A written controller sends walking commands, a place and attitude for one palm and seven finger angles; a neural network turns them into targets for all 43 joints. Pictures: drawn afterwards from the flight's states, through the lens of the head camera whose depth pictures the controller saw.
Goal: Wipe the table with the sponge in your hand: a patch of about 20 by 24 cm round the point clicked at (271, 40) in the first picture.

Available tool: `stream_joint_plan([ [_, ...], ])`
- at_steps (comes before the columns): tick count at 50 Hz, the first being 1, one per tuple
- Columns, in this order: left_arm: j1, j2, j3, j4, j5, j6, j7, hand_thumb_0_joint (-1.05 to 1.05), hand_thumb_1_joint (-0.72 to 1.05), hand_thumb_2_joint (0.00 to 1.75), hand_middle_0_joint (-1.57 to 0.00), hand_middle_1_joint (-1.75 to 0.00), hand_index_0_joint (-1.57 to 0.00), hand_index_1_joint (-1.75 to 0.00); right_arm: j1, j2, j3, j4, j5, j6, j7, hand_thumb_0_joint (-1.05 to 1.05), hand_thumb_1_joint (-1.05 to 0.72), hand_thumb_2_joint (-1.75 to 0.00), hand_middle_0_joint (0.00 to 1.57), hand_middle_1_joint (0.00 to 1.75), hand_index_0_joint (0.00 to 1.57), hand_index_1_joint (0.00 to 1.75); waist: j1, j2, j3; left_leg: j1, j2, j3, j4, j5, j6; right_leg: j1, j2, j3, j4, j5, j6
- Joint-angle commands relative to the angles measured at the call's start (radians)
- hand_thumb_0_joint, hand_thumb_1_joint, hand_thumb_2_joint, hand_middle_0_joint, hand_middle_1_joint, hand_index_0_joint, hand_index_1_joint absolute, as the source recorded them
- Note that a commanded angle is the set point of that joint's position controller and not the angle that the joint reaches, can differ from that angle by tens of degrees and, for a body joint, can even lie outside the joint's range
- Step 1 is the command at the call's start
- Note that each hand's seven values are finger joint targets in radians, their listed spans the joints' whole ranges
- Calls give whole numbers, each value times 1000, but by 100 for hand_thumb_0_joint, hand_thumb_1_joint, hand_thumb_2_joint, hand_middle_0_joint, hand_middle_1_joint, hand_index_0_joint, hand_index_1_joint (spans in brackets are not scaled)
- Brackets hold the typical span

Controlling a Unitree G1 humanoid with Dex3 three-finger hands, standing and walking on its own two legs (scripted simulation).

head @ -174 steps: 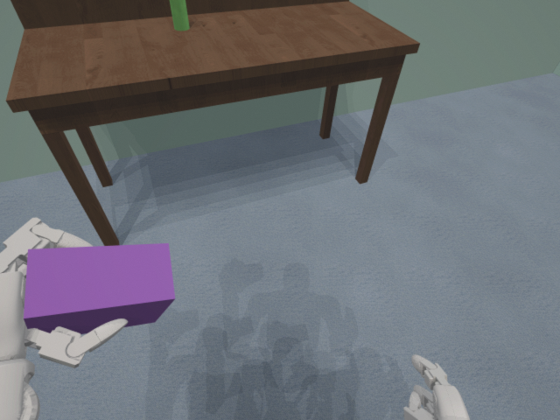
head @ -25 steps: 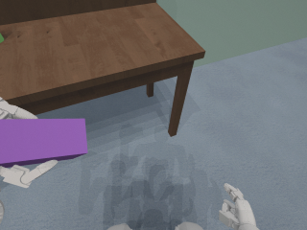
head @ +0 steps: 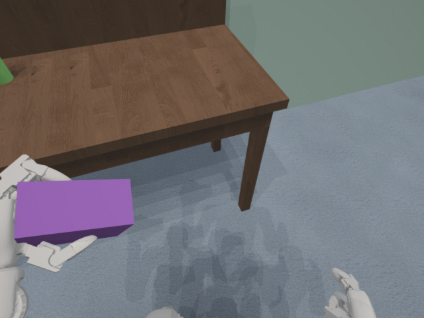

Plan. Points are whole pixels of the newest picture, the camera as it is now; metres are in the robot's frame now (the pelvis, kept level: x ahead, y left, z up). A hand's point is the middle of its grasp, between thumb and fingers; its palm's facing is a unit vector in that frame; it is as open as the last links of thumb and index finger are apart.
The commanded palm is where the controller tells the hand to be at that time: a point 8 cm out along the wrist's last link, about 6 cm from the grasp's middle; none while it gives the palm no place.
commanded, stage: take the last steps up to it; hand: left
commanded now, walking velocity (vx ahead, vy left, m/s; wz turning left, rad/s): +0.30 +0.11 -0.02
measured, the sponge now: (93, 212) +0.24 +0.19 +0.14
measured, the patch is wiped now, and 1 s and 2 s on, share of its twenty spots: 0.00 0.00 0.00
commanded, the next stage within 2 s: come to a stop and stand still in 1.14 s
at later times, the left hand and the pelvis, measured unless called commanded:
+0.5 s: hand (70, 155) +0.32 +0.24 +0.17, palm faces +0.38 -0.77 -0.52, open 10.6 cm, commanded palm +0.27 +0.28 +0.17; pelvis +0.10 +0.01 -0.01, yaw -2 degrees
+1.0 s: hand (72, 110) +0.42 +0.28 +0.17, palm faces +0.40 -0.82 -0.41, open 10.6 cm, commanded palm +0.36 +0.31 +0.17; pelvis +0.19 +0.04 -0.01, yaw -2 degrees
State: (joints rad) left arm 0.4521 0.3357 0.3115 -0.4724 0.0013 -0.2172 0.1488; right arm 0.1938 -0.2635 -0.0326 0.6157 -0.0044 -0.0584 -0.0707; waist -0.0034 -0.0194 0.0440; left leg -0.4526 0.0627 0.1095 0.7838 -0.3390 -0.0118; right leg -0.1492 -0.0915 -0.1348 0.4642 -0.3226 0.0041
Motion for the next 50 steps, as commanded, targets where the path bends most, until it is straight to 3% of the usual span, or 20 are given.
stream_joint_plan([
  [1,22,218,213,-297,-29,-78,49,0,10,130,-120,-160,-120,-160,-63,-26,-30,-184,6,-53,9,0,-90,-90,20,30,20,30,25,-96,-192,86,-37,84,-259,99,3,185,-194,154,-11,618,-126],
  [3,16,208,211,-309,-33,-82,52,0,10,130,-120,-160,-120,-160,-36,-37,-41,-191,7,-49,0,0,-90,-90,20,30,20,30,-6,-16,-253,321,-47,99,-385,242,16,85,-120,87,188,563,-65],
  [4,1,205,210,-324,-36,-92,54,0,10,130,-120,-160,-120,-160,-32,-57,-50,-192,10,-47,-2,0,-90,-90,20,30,20,30,-18,140,-286,467,59,-37,-393,307,62,-56,-58,42,360,362,-27],
  [5,2,198,202,-323,-36,-101,53,0,10,130,-120,-160,-120,-160,-36,-77,-60,-193,10,-44,2,0,-90,-90,20,30,20,30,-8,348,-279,599,282,-335,-383,514,181,-326,35,11,544,-175,12],
  [6,-5,218,193,-270,-27,-101,50,0,10,130,-120,-160,-120,-160,-31,-65,-51,-202,14,-52,8,0,-90,-90,20,30,20,30,-6,303,-231,549,360,-487,-432,505,244,-413,71,72,714,-348,1],
  [8,-65,241,204,-243,-21,-91,34,0,10,130,-120,-160,-120,-160,-62,-61,-36,-161,3,-62,10,0,-90,-90,20,30,20,30,-14,212,-132,366,362,-444,-491,289,261,-474,-10,130,795,-259,8],
  [13,-18,174,152,-328,-23,-84,14,0,10,130,-120,-160,-120,-160,-44,-52,-33,-140,16,-94,17,0,-90,-90,20,30,20,30,10,234,-135,267,220,-154,-507,220,186,-382,-13,37,586,-58,31],
  [23,-51,183,170,-176,-18,-43,20,0,10,130,-120,-160,-120,-160,-60,-44,-14,-118,7,-85,-12,0,-90,-90,20,30,20,30,11,114,-159,208,179,-74,-305,117,113,-27,45,-47,-3,41,22],
  [24,-76,185,162,-158,-10,-41,20,0,10,130,-120,-160,-120,-160,-53,-37,-15,-115,7,-77,-10,0,-90,-90,20,30,20,30,7,5,-167,122,125,-28,-137,73,90,58,-42,78,-70,57,-19],
  [25,-89,223,178,-147,-4,-38,23,0,10,130,-120,-160,-120,-160,-53,-14,-13,-124,8,-67,-5,0,-90,-90,20,30,20,30,4,-251,-182,-85,7,38,125,-73,43,173,-256,442,-144,130,-117],
  [26,-92,226,179,-133,-15,-31,25,0,10,130,-120,-160,-120,-160,-86,-28,-10,-138,6,-69,2,0,-90,-90,20,30,20,30,25,-290,-152,-232,-46,-37,330,-233,13,201,-393,639,-189,231,-201],
  [27,-157,208,159,-166,-26,-40,20,0,10,130,-120,-160,-120,-160,-71,-49,-26,-118,8,-73,11,0,-90,-90,20,30,20,30,4,-249,-138,-227,-15,-132,435,-158,0,150,-383,591,-202,173,-183],
  [31,-95,228,177,-232,-13,-77,19,0,10,130,-120,-160,-120,-160,-101,-25,0,-108,2,-37,16,0,-90,-90,20,30,20,30,4,-32,-117,-220,30,-107,400,-27,-22,102,-280,243,-132,481,-151],
  [33,-53,221,179,-249,-15,-89,22,0,10,130,-120,-160,-120,-160,-94,-29,-5,-121,-1,-35,15,0,-90,-90,20,30,20,30,-1,-76,-117,-160,34,-68,250,11,-20,86,-248,148,-120,586,-133],
  [39,55,225,225,-296,-31,-76,43,0,10,130,-120,-160,-120,-160,-76,-16,-24,-183,0,-37,11,0,-90,-90,20,30,20,30,39,-134,-172,-11,-15,55,-111,50,-8,156,-229,141,-71,645,-136],
  [43,-5,203,196,-295,-33,-67,49,0,10,130,-120,-160,-120,-160,-41,-32,-39,-186,3,-36,-4,0,-90,-90,20,30,20,30,0,-80,-196,276,-32,81,-347,215,1,37,-158,75,79,439,-71],
  [44,-28,203,190,-298,-32,-74,49,0,10,130,-120,-160,-120,-160,-33,-45,-45,-185,6,-37,-11,0,-90,-90,20,30,20,30,-12,29,-218,384,3,34,-377,247,22,-33,-117,55,203,364,-43],
  [46,-51,193,161,-284,-34,-87,45,0,10,130,-120,-160,-120,-160,-37,-72,-50,-199,16,-40,-8,0,-90,-90,20,30,20,30,1,310,-206,513,336,-421,-438,505,198,-347,43,30,573,-330,13],
  [48,-111,243,177,-238,-18,-87,32,0,10,130,-120,-160,-120,-160,-71,-57,-23,-176,-1,-53,1,0,-90,-90,20,30,20,30,-2,239,-136,339,359,-445,-492,355,236,-397,5,101,730,-299,10],
  [50,-122,207,152,-281,-13,-82,25,0,10,130,-120,-160,-120,-160,-52,-57,-34,-153,13,-62,11,0,-90,-90,20,30,20,30,-3,230,-110,300,288,-307,-478,293,222,-406,-11,100,695,-179,21],
])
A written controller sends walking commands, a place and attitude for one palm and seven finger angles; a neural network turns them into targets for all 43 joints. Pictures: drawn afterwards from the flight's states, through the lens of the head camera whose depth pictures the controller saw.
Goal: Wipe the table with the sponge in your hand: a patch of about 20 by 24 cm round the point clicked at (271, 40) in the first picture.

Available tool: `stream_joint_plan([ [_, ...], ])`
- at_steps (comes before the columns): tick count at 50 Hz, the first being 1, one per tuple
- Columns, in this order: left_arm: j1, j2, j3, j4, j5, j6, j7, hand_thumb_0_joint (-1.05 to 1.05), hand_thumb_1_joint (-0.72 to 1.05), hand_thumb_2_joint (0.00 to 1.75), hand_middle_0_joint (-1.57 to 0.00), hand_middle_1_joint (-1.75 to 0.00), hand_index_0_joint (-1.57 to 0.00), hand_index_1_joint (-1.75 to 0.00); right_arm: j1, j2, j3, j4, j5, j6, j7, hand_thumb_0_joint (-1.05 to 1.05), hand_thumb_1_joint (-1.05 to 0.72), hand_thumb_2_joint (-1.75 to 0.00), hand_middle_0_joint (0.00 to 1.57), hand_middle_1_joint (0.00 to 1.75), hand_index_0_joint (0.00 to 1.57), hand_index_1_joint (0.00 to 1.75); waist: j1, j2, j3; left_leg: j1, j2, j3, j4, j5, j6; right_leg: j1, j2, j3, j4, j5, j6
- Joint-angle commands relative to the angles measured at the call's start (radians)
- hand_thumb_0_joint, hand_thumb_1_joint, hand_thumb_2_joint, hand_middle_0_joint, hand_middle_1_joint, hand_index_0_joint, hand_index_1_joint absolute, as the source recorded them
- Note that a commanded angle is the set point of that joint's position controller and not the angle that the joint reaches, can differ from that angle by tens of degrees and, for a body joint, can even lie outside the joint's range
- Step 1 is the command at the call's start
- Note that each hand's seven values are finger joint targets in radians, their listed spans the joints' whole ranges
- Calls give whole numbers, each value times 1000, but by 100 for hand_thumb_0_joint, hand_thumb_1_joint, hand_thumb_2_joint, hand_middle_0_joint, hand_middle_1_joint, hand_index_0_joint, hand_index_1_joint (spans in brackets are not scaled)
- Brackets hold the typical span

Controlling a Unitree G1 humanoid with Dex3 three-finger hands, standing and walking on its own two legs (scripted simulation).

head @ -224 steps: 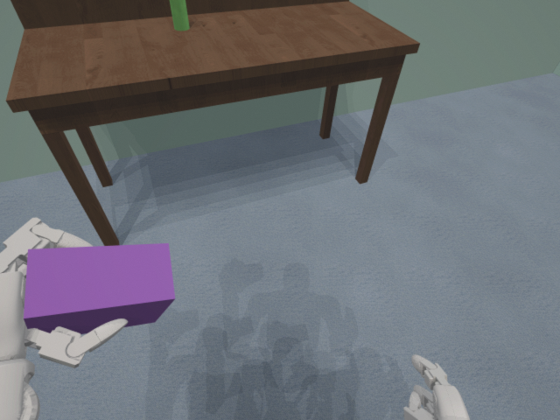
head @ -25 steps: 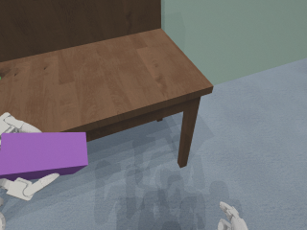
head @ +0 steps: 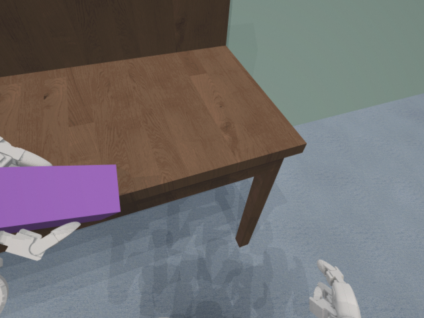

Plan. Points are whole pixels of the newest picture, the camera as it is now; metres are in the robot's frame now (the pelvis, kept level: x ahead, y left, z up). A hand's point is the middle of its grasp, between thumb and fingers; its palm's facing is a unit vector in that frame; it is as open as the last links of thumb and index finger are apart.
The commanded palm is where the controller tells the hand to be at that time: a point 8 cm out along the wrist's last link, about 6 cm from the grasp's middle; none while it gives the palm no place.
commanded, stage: take the last steps up to it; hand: left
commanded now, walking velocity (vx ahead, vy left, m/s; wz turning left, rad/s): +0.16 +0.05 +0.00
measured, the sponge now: (75, 197) +0.24 +0.21 +0.16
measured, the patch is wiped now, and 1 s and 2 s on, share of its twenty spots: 0.00 0.00 0.00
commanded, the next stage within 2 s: come to a stop and stand still in 0.14 s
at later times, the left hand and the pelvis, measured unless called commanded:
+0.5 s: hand (90, 183) +0.26 +0.20 +0.16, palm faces +0.36 -0.80 -0.47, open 10.6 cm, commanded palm +0.20 +0.25 +0.19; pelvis +0.04 -0.03 +0.02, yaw +0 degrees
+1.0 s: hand (22, 218) +0.21 +0.27 +0.15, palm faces +0.28 -0.89 -0.36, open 10.6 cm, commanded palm +0.16 +0.33 +0.19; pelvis -0.01 +0.06 +0.00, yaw -2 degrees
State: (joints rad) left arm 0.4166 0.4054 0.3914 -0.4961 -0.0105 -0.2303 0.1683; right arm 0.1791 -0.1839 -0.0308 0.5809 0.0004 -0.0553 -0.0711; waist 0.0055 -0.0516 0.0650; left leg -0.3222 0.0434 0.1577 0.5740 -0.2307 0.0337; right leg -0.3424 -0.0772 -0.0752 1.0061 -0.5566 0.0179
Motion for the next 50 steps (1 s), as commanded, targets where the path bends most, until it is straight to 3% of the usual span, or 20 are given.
stream_joint_plan([
  [1,-87,149,80,-329,-2,-72,4,0,10,130,-120,-160,-120,-160,-46,-135,-36,-122,9,-71,13,0,-90,-90,20,30,20,30,4,285,-163,199,269,-277,-249,209,156,-197,-23,22,107,95,11],
  [6,20,136,89,-362,-15,-56,0,0,10,130,-120,-160,-120,-160,-46,-123,-13,-124,-2,-98,22,0,-90,-90,20,30,20,30,0,294,-179,104,238,-199,-287,159,118,-37,18,-51,-147,154,21],
  [12,12,119,102,-194,-22,-19,11,0,10,130,-120,-160,-120,-160,-44,-120,-5,-106,5,-78,-4,0,-90,-90,20,30,20,30,-3,197,-196,103,215,-162,-160,11,63,131,59,-90,-521,220,17],
  [13,-2,117,93,-166,-17,-15,10,0,10,130,-120,-160,-120,-160,-41,-116,-4,-104,6,-71,-4,0,-90,-90,20,30,20,30,-7,135,-185,67,182,-136,-87,-6,37,179,25,-35,-614,298,2],
  [15,-36,154,93,-130,-14,-5,10,0,10,130,-120,-160,-120,-160,-37,-89,9,-116,4,-60,2,0,-90,-90,20,30,20,30,-26,-166,-181,-109,18,-37,167,-173,-43,266,-245,336,-671,676,-110],
  [16,-64,136,78,-121,-28,9,8,0,10,130,-120,-160,-120,-160,-71,-93,4,-121,17,-68,7,0,-90,-90,20,30,20,30,-4,-221,-175,-177,-25,-79,327,-296,-64,288,-315,413,-672,855,-158],
  [18,-33,130,80,-94,-24,4,4,0,10,130,-120,-160,-120,-160,-75,-102,2,-104,14,-60,15,0,-90,-90,20,30,20,30,-9,-162,-161,-210,-3,-160,486,-263,-78,297,-313,316,-621,1068,-149],
  [20,4,140,93,-120,-14,-13,11,0,10,130,-120,-160,-120,-160,-90,-88,20,-105,6,-47,10,0,-90,-90,20,30,20,30,-7,-103,-176,-236,-7,-141,486,-233,-84,360,-268,176,-570,1219,-127],
  [22,10,156,107,-194,-12,-30,19,0,10,130,-120,-160,-120,-160,-113,-83,24,-121,3,-43,2,0,-90,-90,20,30,20,30,-1,-60,-191,-199,-14,-109,387,-209,-79,377,-254,127,-555,1257,-120],
  [30,167,164,158,-303,-25,-31,36,0,10,130,-120,-160,-120,-160,-78,-100,-5,-184,-3,-15,0,0,-90,-90,20,30,20,30,20,-62,-244,-77,-31,-70,93,-110,-72,368,-238,137,-547,1150,-139],
  [33,136,143,135,-298,-28,-18,35,0,10,130,-120,-160,-120,-160,-43,-109,-14,-181,-1,1,-4,0,-90,-90,20,30,20,30,-13,-28,-270,112,-23,-72,-119,116,-72,291,-173,93,-487,952,-84],
  [34,-889,863,669,-356,68,-130,20,0,10,130,-120,-160,-120,-160,72,-154,-66,-174,-43,-113,-7,0,-90,-90,20,30,20,30,55,-41,-71,-77,-19,6,-112,74,-80,87,-117,196,-551,908,-46],
  [35,-273,300,290,249,-10,-83,-20,0,10,130,-120,-160,-120,-160,44,-94,-63,-89,-11,-112,12,0,-90,-90,20,30,20,30,29,-15,-240,47,-38,-131,-66,202,-49,179,-165,236,-506,851,-115],
  [36,-218,260,253,73,-24,-71,-8,0,10,130,-120,-160,-120,-160,16,-150,-63,-135,22,-98,31,0,-90,-90,20,30,20,30,22,78,-215,123,-4,-113,-103,238,-45,163,-141,248,-489,862,-106],
  [37,-218,207,187,203,-19,-68,-29,0,10,130,-120,-160,-120,-160,44,-148,-49,-135,26,-105,38,0,-90,-90,20,30,20,30,24,77,-242,159,18,-75,-57,255,-45,150,-110,192,-515,772,-73],
  [39,-154,164,103,13,-30,-79,-55,0,10,130,-120,-160,-120,-160,4,-166,-46,-156,22,-111,52,0,-90,-90,20,30,20,30,28,212,-255,199,65,-166,-112,360,-3,151,-48,104,-483,611,-41],
  [41,-109,24,-46,-135,-34,-80,-71,0,10,130,-120,-160,-120,-160,-56,-142,-30,-182,29,-133,82,0,-90,-90,20,30,20,30,37,262,-220,164,127,-222,-177,329,30,135,8,46,-423,394,-29],
  [45,-125,101,21,-223,-8,-60,-51,0,10,130,-120,-160,-120,-160,-59,-157,-21,-201,16,-154,91,0,-90,-90,20,30,20,30,35,123,-154,-29,134,-238,-277,-92,19,206,38,29,-456,262,-33],
  [46,-130,194,116,-256,-10,-60,-33,0,10,130,-120,-160,-120,-160,-69,-161,-18,-202,16,-150,82,0,-90,-90,20,30,20,30,37,115,-164,-13,123,-238,-293,-146,11,203,44,29,-462,263,-31],
  [50,-183,201,180,-191,-14,-66,-22,0,10,130,-120,-160,-120,-160,-77,-134,2,-207,0,-142,53,0,-90,-90,20,30,20,30,35,177,-95,-126,133,-272,-404,-449,6,224,61,29,-454,196,-34],
])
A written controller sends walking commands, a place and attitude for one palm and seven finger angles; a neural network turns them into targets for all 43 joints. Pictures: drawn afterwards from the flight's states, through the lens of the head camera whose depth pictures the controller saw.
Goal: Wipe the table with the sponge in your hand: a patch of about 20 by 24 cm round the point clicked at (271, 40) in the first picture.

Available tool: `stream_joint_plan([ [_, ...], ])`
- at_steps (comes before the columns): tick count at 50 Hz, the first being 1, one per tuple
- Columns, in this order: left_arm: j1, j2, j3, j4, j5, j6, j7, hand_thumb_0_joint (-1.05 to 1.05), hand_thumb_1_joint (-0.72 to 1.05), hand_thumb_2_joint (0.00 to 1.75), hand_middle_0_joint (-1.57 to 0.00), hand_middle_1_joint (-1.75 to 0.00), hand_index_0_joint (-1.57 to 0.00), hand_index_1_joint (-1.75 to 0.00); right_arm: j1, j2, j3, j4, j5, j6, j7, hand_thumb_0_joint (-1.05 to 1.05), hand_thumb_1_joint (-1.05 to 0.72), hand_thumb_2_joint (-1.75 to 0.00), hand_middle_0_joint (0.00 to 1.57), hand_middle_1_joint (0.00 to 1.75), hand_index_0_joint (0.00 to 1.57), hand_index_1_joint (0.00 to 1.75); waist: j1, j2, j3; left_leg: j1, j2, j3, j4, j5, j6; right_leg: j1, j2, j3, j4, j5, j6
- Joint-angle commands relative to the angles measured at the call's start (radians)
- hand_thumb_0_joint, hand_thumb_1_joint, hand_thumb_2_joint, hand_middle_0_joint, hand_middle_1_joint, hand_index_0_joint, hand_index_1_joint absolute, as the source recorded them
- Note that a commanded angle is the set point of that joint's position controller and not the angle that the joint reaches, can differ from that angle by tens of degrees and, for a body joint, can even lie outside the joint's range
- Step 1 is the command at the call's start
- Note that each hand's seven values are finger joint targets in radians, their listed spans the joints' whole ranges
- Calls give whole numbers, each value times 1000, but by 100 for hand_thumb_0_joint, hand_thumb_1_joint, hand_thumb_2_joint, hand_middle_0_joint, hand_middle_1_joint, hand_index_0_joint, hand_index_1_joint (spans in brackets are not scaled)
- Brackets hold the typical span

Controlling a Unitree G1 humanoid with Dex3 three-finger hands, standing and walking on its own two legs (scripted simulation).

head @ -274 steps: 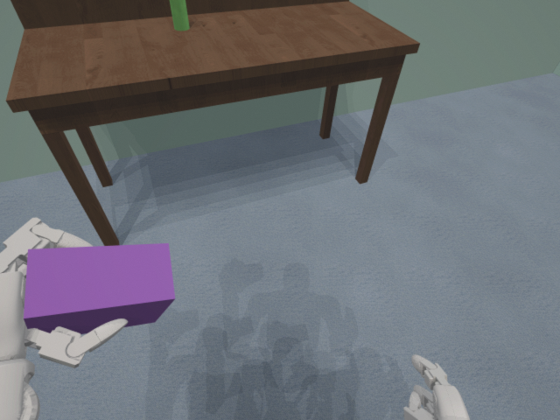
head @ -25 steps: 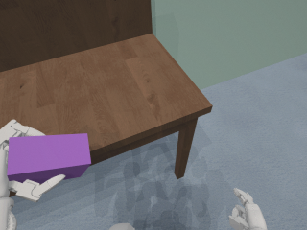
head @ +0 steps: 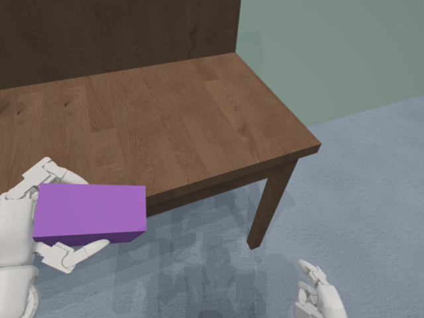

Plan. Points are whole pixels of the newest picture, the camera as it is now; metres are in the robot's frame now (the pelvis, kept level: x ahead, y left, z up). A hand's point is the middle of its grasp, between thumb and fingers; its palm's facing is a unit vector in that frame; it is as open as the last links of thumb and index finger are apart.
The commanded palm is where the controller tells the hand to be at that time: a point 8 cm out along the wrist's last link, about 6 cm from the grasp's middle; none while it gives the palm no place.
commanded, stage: come to a stop and stand still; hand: left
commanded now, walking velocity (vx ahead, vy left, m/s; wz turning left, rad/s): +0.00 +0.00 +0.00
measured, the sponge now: (108, 217) +0.23 +0.18 +0.13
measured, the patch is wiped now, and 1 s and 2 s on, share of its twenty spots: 0.00 0.00 0.00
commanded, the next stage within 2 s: none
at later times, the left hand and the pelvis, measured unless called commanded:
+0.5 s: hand out of the picture +0.12 +0.31 +0.17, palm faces +0.55 -0.75 -0.37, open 10.6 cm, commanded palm +0.06 +0.32 +0.18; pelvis -0.05 +0.02 +0.01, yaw +9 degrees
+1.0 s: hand out of the picture -0.03 +0.34 +0.17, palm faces +0.68 -0.64 -0.36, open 10.6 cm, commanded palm -0.06 +0.34 +0.18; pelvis -0.14 +0.03 -0.01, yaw +16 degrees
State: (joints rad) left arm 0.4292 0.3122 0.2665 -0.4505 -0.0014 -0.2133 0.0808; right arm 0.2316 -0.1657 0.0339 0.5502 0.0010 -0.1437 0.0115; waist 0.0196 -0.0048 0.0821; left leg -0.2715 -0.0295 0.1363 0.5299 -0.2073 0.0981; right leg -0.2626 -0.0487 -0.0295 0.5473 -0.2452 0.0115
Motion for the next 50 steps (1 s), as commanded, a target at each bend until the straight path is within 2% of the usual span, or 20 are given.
stream_joint_plan([
  [1,-217,324,331,-234,-23,-77,67,0,10,130,-120,-160,-120,-160,-129,-155,-63,-176,-2,-48,-36,0,-90,-90,20,30,20,30,20,179,-98,-172,213,-249,-383,-500,-64,129,41,-22,19,-112,-26],
  [10,-204,112,100,-120,-3,-40,32,0,10,130,-120,-160,-120,-160,-98,-161,-73,-143,5,-59,-19,0,-90,-90,20,30,20,30,11,82,-133,-91,170,-176,-372,-484,-117,147,78,-15,-61,-101,-35],
  [15,-234,179,150,-137,5,-26,48,0,10,130,-120,-160,-120,-160,-116,-159,-78,-140,-2,-39,-26,0,-90,-90,20,30,20,30,18,80,-96,-121,165,-144,-380,-502,-126,131,85,-9,-61,-114,-35],
  [16,-248,235,202,-174,3,-29,53,0,10,130,-120,-160,-120,-160,-126,-159,-78,-143,-5,-37,-29,0,-90,-90,20,30,20,30,17,89,-96,-73,157,-126,-376,-474,-137,93,89,-8,-82,-114,-36],
  [20,-241,244,229,-238,-10,-48,50,0,10,130,-120,-160,-120,-160,-125,-147,-82,-149,-13,-32,-33,0,-90,-90,20,30,20,30,19,75,-120,1,128,-79,-313,-427,-130,48,79,21,-122,-135,-52],
  [21,-228,272,253,-274,-13,-52,49,0,10,130,-120,-160,-120,-160,-138,-150,-80,-153,-16,-36,-32,0,-90,-90,20,30,20,30,19,121,-132,50,131,-75,-328,-406,-144,18,88,15,-125,-131,-51],
  [24,-214,219,220,-267,-17,-52,43,0,10,130,-120,-160,-120,-160,-124,-149,-84,-149,-9,-40,-30,0,-90,-90,20,30,20,30,20,151,-154,2,166,-81,-370,-448,-139,97,102,-13,-43,-119,-44],
  [28,-182,176,184,-197,-14,-34,34,0,10,130,-120,-160,-120,-160,-109,-155,-95,-139,-1,-41,-21,0,-90,-90,20,30,20,30,20,85,-169,-1,177,-50,-341,-448,-144,105,105,-17,-33,-120,-43],
  [30,-173,170,177,-183,-13,-28,28,0,10,130,-120,-160,-120,-160,-103,-163,-102,-134,0,-37,-19,0,-90,-90,20,30,20,30,18,13,-151,39,150,-20,-270,-440,-140,23,92,28,-83,-147,-56],
  [34,-226,192,185,-230,-12,-16,23,0,10,130,-120,-160,-120,-160,-110,-155,-97,-128,2,-34,-22,0,-90,-90,20,30,20,30,8,26,-111,115,154,-6,-231,-452,-132,-147,93,66,-86,-199,-60],
  [38,-264,213,218,-246,-23,0,28,0,10,130,-120,-160,-120,-160,-105,-141,-99,-134,10,-37,-24,0,-90,-90,20,30,20,30,21,153,-165,-64,234,-2,-380,-516,-145,63,143,-48,165,-191,-36],
  [39,-265,213,222,-262,-27,0,25,0,10,130,-120,-160,-120,-160,-100,-146,-106,-138,12,-38,-20,0,-90,-90,20,30,20,30,25,161,-184,-74,242,7,-408,-521,-169,100,157,-74,206,-195,-34],
  [42,-191,218,235,-260,-32,-1,24,0,10,130,-120,-160,-120,-160,-117,-152,-110,-149,8,-39,-12,0,-90,-90,20,30,20,30,33,102,-193,-39,245,65,-330,-475,-150,99,122,-76,108,-169,-46],
  [43,-193,220,229,-293,-30,-2,23,0,10,130,-120,-160,-120,-160,-130,-148,-107,-159,6,-37,-7,0,-90,-90,20,30,20,30,40,56,-183,-19,210,101,-233,-471,-137,68,94,-27,21,-186,-66],
  [44,-167,245,250,-298,-27,-4,24,0,10,130,-120,-160,-120,-160,-138,-146,-106,-161,9,-33,-8,0,-90,-90,20,30,20,30,43,-58,-156,34,149,142,-22,-420,-121,-48,32,133,-126,-226,-98],
  [45,-175,262,250,-335,-26,-7,22,0,10,130,-120,-160,-120,-160,-146,-144,-101,-164,9,-26,-12,0,-90,-90,20,30,20,30,44,-217,-97,82,52,112,326,-327,-122,-297,-82,417,-346,-432,-155],
  [46,-163,270,265,-339,-33,6,22,0,10,130,-120,-160,-120,-160,-155,-160,-113,-151,13,-30,-11,0,-90,-90,20,30,20,30,41,-327,-60,157,28,-88,638,-266,-123,-596,-204,725,-490,-607,-252],
  [47,-203,245,209,-381,-33,17,14,0,10,130,-120,-160,-120,-160,-134,-125,-102,-132,-2,-24,-7,0,-90,-90,20,30,20,30,7,-338,-16,158,70,-230,741,-214,-120,-691,-241,756,-488,-621,-301],
  [48,-258,241,196,-385,-33,13,10,0,10,130,-120,-160,-120,-160,-118,-112,-90,-112,-2,-21,-4,0,-90,-90,20,30,20,30,-27,-313,-39,193,113,-285,651,-202,-111,-704,-216,637,-400,-558,-272],
  [50,-294,213,186,-306,-34,-7,23,0,10,130,-120,-160,-120,-160,-84,-119,-67,-86,9,-26,-23,0,-90,-90,20,30,20,30,-51,17,-122,270,47,-149,60,-257,-84,-518,-23,333,-121,-450,-119],
])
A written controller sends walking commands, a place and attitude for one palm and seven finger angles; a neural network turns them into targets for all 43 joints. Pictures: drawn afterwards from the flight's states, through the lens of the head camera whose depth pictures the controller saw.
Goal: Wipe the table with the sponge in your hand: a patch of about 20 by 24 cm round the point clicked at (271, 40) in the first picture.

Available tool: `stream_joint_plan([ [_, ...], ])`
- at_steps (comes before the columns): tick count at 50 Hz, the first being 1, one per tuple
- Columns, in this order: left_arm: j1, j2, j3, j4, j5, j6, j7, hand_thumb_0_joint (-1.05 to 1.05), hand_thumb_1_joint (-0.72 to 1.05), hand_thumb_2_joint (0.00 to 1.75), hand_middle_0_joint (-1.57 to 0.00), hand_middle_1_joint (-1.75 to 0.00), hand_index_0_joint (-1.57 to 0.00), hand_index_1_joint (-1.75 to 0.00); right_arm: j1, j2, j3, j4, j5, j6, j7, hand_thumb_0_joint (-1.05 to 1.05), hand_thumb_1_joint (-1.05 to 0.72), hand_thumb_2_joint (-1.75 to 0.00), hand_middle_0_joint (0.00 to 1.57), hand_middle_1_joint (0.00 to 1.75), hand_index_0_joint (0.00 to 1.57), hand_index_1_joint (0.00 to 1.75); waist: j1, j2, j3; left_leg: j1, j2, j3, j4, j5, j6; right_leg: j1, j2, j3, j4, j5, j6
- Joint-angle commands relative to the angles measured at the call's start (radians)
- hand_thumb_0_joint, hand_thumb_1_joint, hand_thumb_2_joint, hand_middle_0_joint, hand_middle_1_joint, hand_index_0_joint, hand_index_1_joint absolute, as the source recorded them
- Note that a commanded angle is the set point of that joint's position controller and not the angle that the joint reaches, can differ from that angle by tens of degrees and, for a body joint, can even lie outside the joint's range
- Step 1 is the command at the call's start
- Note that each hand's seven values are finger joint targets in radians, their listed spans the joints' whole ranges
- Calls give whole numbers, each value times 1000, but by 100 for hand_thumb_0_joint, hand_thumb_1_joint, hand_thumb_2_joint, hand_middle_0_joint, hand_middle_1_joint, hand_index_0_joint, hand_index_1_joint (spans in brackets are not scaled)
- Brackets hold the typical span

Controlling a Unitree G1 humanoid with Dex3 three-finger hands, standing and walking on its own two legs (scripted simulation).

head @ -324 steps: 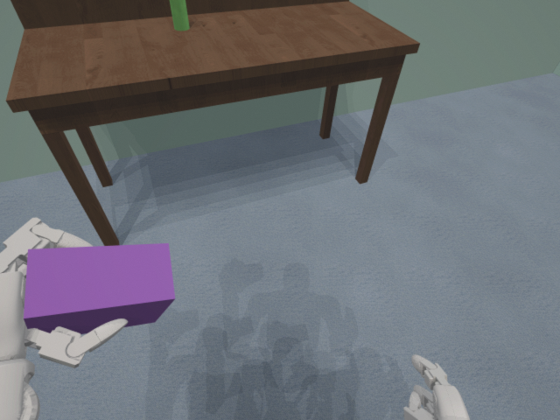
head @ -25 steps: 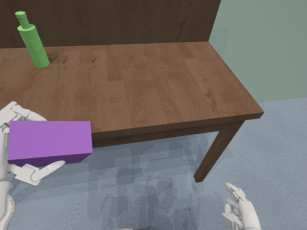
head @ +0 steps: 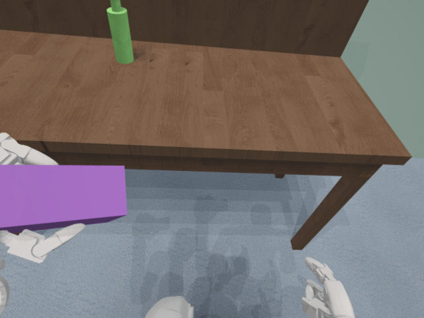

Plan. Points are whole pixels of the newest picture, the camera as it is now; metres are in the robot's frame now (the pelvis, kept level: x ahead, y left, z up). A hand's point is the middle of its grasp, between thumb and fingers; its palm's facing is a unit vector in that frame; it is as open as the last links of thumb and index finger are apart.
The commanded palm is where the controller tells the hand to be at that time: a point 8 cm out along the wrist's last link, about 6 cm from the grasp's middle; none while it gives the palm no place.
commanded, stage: come to a stop and stand still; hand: left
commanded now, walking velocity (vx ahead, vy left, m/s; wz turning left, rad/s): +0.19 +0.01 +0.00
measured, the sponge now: (82, 198) +0.21 +0.23 +0.16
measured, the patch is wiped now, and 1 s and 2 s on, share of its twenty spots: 0.00 0.00 0.00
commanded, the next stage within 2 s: look again from close up in 1.42 s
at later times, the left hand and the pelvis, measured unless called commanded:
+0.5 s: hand (48, 164) +0.22 +0.26 +0.21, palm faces +0.26 -0.86 -0.45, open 10.6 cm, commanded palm +0.18 +0.28 +0.20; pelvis -0.03 +0.04 +0.04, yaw -11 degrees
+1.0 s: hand (143, 153) +0.29 +0.17 +0.18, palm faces +0.20 -0.90 -0.39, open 10.5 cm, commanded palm +0.23 +0.22 +0.20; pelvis +0.01 -0.01 +0.02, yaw -14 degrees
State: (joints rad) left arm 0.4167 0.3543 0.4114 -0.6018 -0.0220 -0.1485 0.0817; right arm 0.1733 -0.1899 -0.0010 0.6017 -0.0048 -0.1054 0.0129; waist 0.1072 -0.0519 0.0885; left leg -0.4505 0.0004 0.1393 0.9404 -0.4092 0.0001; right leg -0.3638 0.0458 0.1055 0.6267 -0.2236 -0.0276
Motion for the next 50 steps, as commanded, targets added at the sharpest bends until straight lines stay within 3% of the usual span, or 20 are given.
stream_joint_plan([
  [1,-360,144,5,-156,-20,-82,23,0,10,130,-120,-160,-120,-160,-13,-122,-39,-115,22,-85,-38,0,-90,-90,20,30,20,30,-147,311,-129,443,2,-126,-550,-64,7,-312,-21,92,9,-377,-43],
  [2,-376,130,8,-92,-13,-98,41,0,10,130,-120,-160,-120,-160,38,-162,-57,-84,11,-105,-36,0,-90,-90,20,30,20,30,-161,513,-132,486,162,-295,-690,-48,54,-375,65,-18,360,-319,-1],
  [3,-456,118,-27,-102,10,-119,52,0,10,130,-120,-160,-120,-160,47,-146,-68,-95,9,-114,-30,0,-90,-90,20,30,20,30,-152,485,-119,404,278,-446,-687,128,116,-405,53,-52,583,-312,20],
  [4,-436,134,-10,-39,18,-131,45,0,10,130,-120,-160,-120,-160,26,-150,-88,-104,18,-118,-29,0,-90,-90,20,30,20,30,-116,312,-109,378,304,-447,-683,278,185,-413,36,-50,661,-250,24],
  [5,-351,150,-7,-4,10,-118,33,0,10,130,-120,-160,-120,-160,15,-138,-77,-102,13,-109,-12,0,-90,-90,20,30,20,30,-134,210,-135,377,328,-533,-729,117,100,-420,17,-9,702,-193,29],
  [7,-249,155,9,-99,9,-103,24,0,10,130,-120,-160,-120,-160,-19,-149,-78,-140,14,-91,6,0,-90,-90,20,30,20,30,-122,52,-93,347,316,-501,-727,79,74,-446,-25,-12,710,-102,30],
  [8,-176,141,14,-149,5,-100,23,0,10,130,-120,-160,-120,-160,-24,-153,-79,-155,16,-79,9,0,-90,-90,20,30,20,30,-116,46,-94,347,295,-444,-727,76,54,-453,-22,-40,715,-54,31],
  [11,16,204,94,-251,-15,-95,28,0,10,130,-120,-160,-120,-160,-44,-143,-70,-180,17,-54,11,0,-90,-90,20,30,20,30,-108,215,-128,358,259,-351,-760,24,-9,-445,-12,-87,678,9,30],
  [17,21,256,141,-233,-10,-82,63,0,10,130,-120,-160,-120,-160,-25,-107,-56,-147,1,-7,-41,0,-90,-90,20,30,20,30,-98,299,-140,328,236,-263,-892,-196,-110,-280,19,-190,401,3,18],
  [21,-2,222,88,-139,-3,-70,75,0,10,130,-120,-160,-120,-160,8,-108,-50,-141,3,-20,-72,0,-90,-90,20,30,20,30,-103,329,-165,346,222,-181,-883,-122,-80,-71,38,-258,91,-110,7],
  [25,-29,177,21,-72,-8,-47,77,0,10,130,-120,-160,-120,-160,-2,-136,-53,-150,0,-31,-71,0,-90,-90,20,30,20,30,-98,264,-175,330,230,-192,-810,-59,-47,103,29,-252,-145,-180,-10],
  [29,-76,211,27,-85,-15,-36,77,0,10,130,-120,-160,-120,-160,-30,-129,-43,-149,-4,-30,-64,0,-90,-90,20,30,20,30,-107,142,-189,168,175,-166,-643,46,-47,336,-55,-151,-302,-43,-43],
  [32,-105,256,94,-110,-28,-67,85,0,10,130,-120,-160,-120,-160,-63,-106,-30,-158,-2,-22,-55,0,-90,-90,20,30,20,30,-102,-66,-169,49,72,-124,-263,179,-28,275,-308,156,-337,210,-165],
  [33,-96,247,105,-90,-34,-81,87,0,10,130,-120,-160,-120,-160,-63,-107,-27,-155,8,-24,-55,0,-90,-90,20,30,20,30,-90,-110,-163,7,53,-122,-188,145,-14,287,-338,187,-315,389,-188],
  [34,-67,223,102,-74,-39,-85,85,0,10,130,-120,-160,-120,-160,-51,-126,-43,-157,18,-26,-49,0,-90,-90,20,30,20,30,-87,-182,-151,-60,26,-125,-155,74,-8,350,-320,167,-298,578,-157],
  [37,-63,209,111,-37,-35,-105,90,0,10,130,-120,-160,-120,-160,-62,-96,-19,-140,22,-6,-58,0,-90,-90,20,30,20,30,-80,-23,-139,-59,35,-109,-279,85,10,413,-285,74,-206,742,-84],
  [40,-98,176,78,-17,-38,-109,89,0,10,130,-120,-160,-120,-160,-60,-94,-19,-133,15,-8,-63,0,-90,-90,20,30,20,30,-88,44,-186,235,-23,-52,-455,369,36,313,-183,-32,-119,776,29],
  [43,-140,177,57,-42,-39,-111,79,0,10,130,-120,-160,-120,-160,-58,-126,-40,-150,25,1,-59,0,-90,-90,20,30,20,30,-94,69,-269,542,101,-159,-379,780,122,85,-119,-80,58,685,144],
  [46,-145,193,64,-134,-26,-95,79,0,10,130,-120,-160,-120,-160,-91,-106,-34,-185,28,-1,-57,0,-90,-90,20,30,20,30,-95,94,-227,479,92,-117,-324,815,102,99,-91,-85,-43,581,131],
  [50,-6,205,101,-170,-24,-99,78,0,10,130,-120,-160,-120,-160,-86,-111,-40,-216,28,0,-51,0,-90,-90,20,30,20,30,-90,41,-166,263,27,-87,-339,637,30,274,-137,-53,-151,790,74],
])
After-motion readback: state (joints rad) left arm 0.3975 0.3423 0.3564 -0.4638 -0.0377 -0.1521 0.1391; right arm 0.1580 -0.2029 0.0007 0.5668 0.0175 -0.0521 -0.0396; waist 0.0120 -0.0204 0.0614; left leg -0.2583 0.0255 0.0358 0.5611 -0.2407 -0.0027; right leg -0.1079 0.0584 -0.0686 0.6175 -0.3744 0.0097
